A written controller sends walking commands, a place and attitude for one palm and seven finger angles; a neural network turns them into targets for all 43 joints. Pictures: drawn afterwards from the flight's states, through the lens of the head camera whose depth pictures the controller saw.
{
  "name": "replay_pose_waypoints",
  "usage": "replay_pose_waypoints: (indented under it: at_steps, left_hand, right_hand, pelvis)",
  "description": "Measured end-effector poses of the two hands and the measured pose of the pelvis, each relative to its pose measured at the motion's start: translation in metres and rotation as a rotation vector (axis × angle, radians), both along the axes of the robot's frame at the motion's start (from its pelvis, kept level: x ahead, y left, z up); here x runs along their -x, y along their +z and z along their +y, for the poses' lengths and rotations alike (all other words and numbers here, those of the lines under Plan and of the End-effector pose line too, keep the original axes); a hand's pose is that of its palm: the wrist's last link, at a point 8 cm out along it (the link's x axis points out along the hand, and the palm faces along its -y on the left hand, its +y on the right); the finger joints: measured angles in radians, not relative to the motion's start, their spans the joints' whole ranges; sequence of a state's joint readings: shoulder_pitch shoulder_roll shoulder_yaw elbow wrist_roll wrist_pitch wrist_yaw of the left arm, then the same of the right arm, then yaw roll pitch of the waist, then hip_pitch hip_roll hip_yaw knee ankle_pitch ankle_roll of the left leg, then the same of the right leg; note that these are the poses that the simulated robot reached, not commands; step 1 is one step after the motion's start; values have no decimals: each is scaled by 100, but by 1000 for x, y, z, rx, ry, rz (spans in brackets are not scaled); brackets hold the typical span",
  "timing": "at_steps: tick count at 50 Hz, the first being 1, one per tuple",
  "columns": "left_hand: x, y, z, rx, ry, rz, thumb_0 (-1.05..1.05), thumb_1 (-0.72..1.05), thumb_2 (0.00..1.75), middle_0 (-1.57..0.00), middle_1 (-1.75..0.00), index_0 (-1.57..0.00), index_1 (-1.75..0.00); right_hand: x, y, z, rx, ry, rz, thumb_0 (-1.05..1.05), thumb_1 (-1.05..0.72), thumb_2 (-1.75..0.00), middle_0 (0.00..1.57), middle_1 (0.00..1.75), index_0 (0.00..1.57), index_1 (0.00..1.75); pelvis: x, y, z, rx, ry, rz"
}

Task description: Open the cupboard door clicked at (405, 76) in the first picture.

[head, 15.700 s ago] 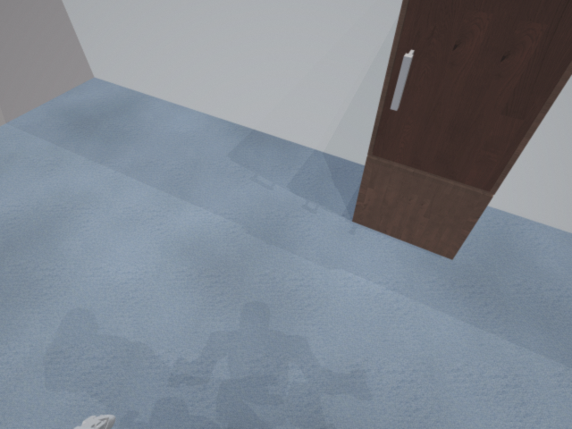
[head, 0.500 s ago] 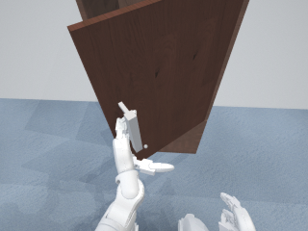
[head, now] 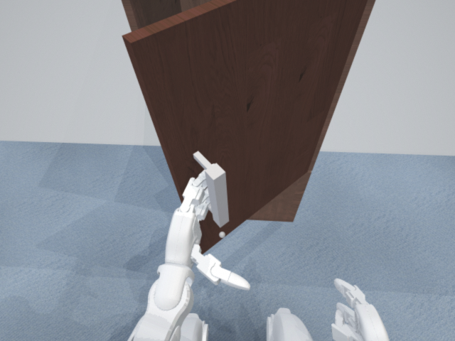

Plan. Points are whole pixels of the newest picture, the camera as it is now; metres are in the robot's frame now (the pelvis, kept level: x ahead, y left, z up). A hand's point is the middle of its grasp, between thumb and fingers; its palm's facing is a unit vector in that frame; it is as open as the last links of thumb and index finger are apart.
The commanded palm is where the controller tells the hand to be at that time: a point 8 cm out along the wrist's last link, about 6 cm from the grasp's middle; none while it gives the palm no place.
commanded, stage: slide the hand sideways off the handle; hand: left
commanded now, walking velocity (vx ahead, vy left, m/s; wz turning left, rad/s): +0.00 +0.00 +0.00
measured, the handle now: (211, 191) +0.36 +0.04 +0.06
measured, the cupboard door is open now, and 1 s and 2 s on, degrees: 43 43 43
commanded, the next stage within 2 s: draw the hand back to the body in 0.82 s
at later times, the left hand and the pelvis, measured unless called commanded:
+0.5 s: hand (191, 254) +0.25 +0.07 +0.05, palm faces -0.11 -0.99 -0.02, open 16.1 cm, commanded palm +0.23 +0.14 +0.05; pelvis +0.01 +0.00 +0.00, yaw +0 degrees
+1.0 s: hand (155, 268) +0.23 +0.12 +0.05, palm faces -0.09 -1.00 -0.03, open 16.4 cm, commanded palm +0.20 +0.18 +0.07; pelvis +0.01 +0.00 -0.02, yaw +0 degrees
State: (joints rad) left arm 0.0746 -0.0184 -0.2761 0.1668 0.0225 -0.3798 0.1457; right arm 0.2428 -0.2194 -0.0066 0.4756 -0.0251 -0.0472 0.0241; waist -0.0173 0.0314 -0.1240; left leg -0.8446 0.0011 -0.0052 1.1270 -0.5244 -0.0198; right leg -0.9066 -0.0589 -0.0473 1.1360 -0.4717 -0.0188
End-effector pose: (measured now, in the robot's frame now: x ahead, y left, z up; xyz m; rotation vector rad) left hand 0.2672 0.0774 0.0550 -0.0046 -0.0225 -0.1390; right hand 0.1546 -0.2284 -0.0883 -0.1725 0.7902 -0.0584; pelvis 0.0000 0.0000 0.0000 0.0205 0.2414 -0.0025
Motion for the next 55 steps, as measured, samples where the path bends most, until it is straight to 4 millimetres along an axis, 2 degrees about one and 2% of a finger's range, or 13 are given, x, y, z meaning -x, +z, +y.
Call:
replay_pose_waypoints:
  at_steps: [7, 14, 28, 36, 48, 51, 55]
  left_hand:
    - [7, -1, 11, -26, -8, -3, -2, -50, 30, -18, -31, -16, -31]
    - [19, 0, 27, -19, 12, 23, -2, -50, 30, -19, -32, -18, -32]
    - [37, -1, 52, -36, 35, 41, -2, -50, 30, -20, -32, -20, -32]
    - [50, -2, 83, -53, 97, 47, -2, -50, 30, -17, -30, -17, -31]
    - [57, -3, 95, -29, 52, 45, -2, -50, 30, -15, -30, -15, -30]
    - [56, 3, 98, -42, 49, 36, -2, -50, 30, -15, -30, -15, -30]
    - [59, 24, 109, -63, 64, 22, -2, -50, 30, -15, -30, -15, -30]
  right_hand:
    - [-2, 0, 5, -5, -4, 2, 1, -90, -90, 20, 30, 20, 30]
    - [-13, 5, 8, -9, -1, -23, 1, -90, -90, 20, 30, 20, 30]
    - [-34, 9, 2, 10, 3, -73, 1, -90, -90, 20, 30, 20, 30]
    - [-36, 7, -2, 26, 6, -80, 1, -90, -90, 20, 30, 20, 30]
    - [-34, 4, -1, 51, -9, -104, 2, -90, -90, 20, 30, 20, 30]
    - [-33, 7, 3, 46, -17, -106, 2, -90, -90, 20, 30, 20, 30]
    - [-30, 16, 10, 25, -31, -109, 2, -90, -90, 20, 30, 20, 30]
  pelvis:
    - [-2, -2, 1, 2, -5, 0]
    - [-6, 0, 0, 5, -4, 0]
    - [-14, -5, -4, 10, 3, 14]
    - [-15, -9, -6, 18, 11, 25]
    - [-13, -16, 1, 31, 14, 33]
    - [-12, -15, 3, 33, 11, 22]
    - [-14, -5, 5, 36, 9, -5]
